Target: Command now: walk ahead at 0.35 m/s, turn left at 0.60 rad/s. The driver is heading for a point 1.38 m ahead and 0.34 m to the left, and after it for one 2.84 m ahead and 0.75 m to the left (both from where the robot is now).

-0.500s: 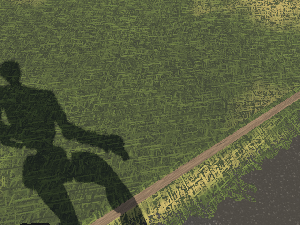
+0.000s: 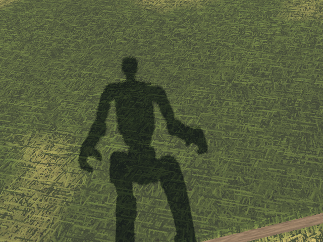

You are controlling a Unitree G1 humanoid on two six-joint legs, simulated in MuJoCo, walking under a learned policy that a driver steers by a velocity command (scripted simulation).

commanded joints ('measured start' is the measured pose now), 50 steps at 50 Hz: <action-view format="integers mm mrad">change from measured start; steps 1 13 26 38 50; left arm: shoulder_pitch -57 -98 -259 -189 -149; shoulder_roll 207 175 104 109 76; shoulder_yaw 54 28 3 5 -19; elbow -63 -100 -129 -119 -93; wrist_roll -9 18 9 12 -16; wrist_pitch -26 -10 13 20 21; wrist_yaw -13 -12 -19 -4 -22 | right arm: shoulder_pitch -86 41 26 45 186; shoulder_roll -56 -158 -180 -142 -107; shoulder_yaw -5 -42 -48 -46 -21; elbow -100 -94 -38 -6 57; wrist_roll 2 0 -2 -3 -20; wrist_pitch -28 -47 3 33 -37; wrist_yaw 11 4 -50 -58 -36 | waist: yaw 5 -60 -75 -70 -150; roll -146 75 110 -125 -46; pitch -5 -88 -102 -85 -69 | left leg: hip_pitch -4 476 415 4 711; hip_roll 20 173 98 -123 75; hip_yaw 29 -326 -372 -152 -136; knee -114 -543 -443 328 -567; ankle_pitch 27 528 663 -208 -10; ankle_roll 24 286 249 -66 117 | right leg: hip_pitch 20 -563 -375 23 -417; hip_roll -251 -59 75 -218 -42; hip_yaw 163 155 185 377 329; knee -182 820 380 32 128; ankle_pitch -120 -199 -21 486 -316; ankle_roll -180 49 90 -229 -77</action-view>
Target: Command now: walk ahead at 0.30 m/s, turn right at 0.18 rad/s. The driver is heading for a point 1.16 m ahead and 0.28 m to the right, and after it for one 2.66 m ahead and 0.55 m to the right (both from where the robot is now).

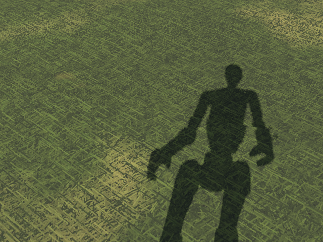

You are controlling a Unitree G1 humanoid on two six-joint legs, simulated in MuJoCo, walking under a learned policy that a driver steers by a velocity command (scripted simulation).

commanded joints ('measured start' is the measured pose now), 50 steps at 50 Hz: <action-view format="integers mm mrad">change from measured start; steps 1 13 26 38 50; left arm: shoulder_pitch -164 -210 35 112 142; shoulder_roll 28 41 182 170 164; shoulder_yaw -2 8 62 55 24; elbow -145 -178 -163 -88 -87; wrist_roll -7 2 13 0 13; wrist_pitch -49 -53 -73 -72 -88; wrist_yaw -8 -57 -34 14 5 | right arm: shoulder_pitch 240 132 39 -206 193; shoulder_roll -247 -168 -168 -71 -162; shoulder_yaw -78 -69 -43 -10 -58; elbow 6 35 -43 -83 6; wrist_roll -23 0 4 -14 35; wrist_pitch -33 -97 -156 -134 -122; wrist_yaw -4 -3 3 30 57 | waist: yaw -142 -121 4 47 -122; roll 231 105 -10 -61 173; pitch -68 96 -94 0 -264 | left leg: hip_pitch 331 150 -534 -351 498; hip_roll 308 256 113 38 338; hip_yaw -379 61 -65 -4 -690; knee -226 -330 776 138 -139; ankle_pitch -365 193 -49 453 -47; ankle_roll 176 151 13 -67 344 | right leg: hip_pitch -437 -413 266 39 -464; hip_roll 40 -90 -237 -100 27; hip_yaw -14 -32 479 219 123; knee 197 274 -236 -275 866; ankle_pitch -256 156 -48 195 -249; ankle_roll -4 51 -261 -195 -4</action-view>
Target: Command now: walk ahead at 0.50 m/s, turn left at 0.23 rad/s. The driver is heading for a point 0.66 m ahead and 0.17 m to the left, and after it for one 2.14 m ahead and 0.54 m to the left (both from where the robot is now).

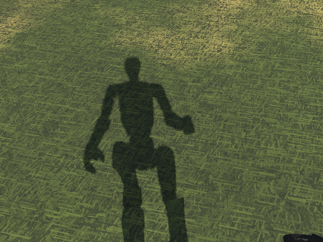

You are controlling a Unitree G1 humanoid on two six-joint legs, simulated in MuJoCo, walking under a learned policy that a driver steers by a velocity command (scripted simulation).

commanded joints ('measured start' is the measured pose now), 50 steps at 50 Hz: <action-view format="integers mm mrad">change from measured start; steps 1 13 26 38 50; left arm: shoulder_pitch -85 -336 -120 -97 -147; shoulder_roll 139 35 60 147 141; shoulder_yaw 18 -7 36 66 54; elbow -138 -195 -120 7 -55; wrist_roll -23 9 15 2 -42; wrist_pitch -60 -72 -60 -63 -63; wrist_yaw -14 -23 -17 -9 -36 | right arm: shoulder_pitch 223 263 221 26 202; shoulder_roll -135 -171 -136 -53 -119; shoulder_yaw -49 -60 -56 -32 -57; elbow -16 22 -30 -111 -70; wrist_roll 12 15 10 7 17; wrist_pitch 17 62 88 84 53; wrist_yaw -10 -59 -59 -8 21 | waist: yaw -129 -109 -8 13 -68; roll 92 96 -83 -45 47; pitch -140 -14 8 20 -53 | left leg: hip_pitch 625 172 -286 -99 392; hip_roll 358 155 139 148 358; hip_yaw -622 -314 -168 -18 -420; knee -248 -292 665 200 -226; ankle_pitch -182 128 -206 166 167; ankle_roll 232 143 -64 -56 252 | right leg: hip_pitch -599 -280 108 49 -551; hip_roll -87 -70 -359 -298 -182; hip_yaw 23 -56 265 -205 -35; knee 393 -352 -703 -749 316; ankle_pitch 32 532 162 655 33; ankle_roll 18 114 -129 -120 3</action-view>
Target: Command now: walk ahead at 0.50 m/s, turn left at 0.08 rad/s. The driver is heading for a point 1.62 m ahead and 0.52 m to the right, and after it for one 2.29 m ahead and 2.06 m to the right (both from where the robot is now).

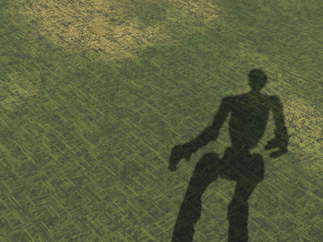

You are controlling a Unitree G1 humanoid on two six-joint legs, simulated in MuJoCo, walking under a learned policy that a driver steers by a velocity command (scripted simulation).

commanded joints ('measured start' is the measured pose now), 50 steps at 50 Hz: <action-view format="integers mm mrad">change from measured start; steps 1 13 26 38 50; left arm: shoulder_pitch -6 -250 299 44 -22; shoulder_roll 115 10 242 84 43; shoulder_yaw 28 1 75 35 21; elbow -84 -155 -6 -71 -145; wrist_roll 7 28 14 6 21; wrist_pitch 11 19 56 58 56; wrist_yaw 2 -63 -21 49 22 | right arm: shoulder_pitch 42 183 184 -139 38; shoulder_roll -98 -92 -94 -46 -65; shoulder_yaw -20 -26 20 8 -19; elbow -35 95 -25 -57 5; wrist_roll -10 -30 42 -31 -48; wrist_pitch -39 -88 -114 -77 -72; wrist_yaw -2 -92 -44 -72 -61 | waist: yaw -9 -92 114 38 -44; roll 69 74 -127 -33 139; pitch -65 25 -497 -97 -27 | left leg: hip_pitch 245 168 -711 -95 240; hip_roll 324 256 97 54 292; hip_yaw -380 -9 -151 -106 -374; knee -348 -175 1181 -76 -422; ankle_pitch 331 78 -344 316 32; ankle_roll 232 77 -98 -148 97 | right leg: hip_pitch -293 -252 937 92 -335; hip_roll -69 35 -313 -19 5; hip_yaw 96 87 720 349 121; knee -35 -638 -798 -869 -88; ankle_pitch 82 956 337 498 133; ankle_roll -3 -36 -453 -195 16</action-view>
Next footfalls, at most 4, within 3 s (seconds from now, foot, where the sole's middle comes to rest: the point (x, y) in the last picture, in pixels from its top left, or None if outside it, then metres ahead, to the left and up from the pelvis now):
0.44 right None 0.41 -0.18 -0.90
0.86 left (179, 199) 0.71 -0.07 -0.90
1.34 right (250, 190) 0.77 -0.42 -0.90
1.86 left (222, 129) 1.14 -0.33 -0.90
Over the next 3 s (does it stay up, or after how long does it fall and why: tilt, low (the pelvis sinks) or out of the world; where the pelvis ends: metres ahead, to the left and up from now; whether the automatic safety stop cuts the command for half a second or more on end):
stays up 1.56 -0.41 -0.12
